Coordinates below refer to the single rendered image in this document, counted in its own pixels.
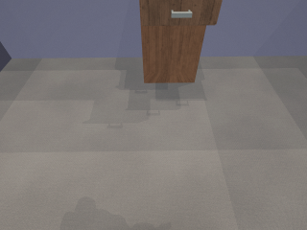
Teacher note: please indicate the handle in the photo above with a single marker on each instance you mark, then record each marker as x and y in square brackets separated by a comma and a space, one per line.
[181, 14]

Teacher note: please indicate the drawer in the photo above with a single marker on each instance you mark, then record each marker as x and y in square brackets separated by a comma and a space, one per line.
[159, 12]

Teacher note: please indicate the cabinet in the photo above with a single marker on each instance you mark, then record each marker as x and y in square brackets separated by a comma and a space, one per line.
[171, 54]

